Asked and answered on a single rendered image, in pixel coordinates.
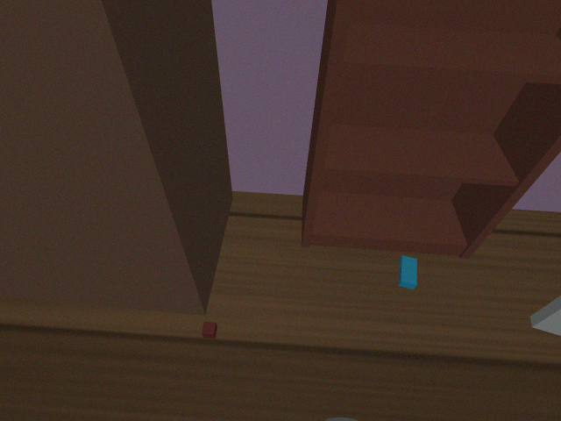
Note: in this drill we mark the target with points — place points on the bookshelf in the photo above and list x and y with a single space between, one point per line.
432 119

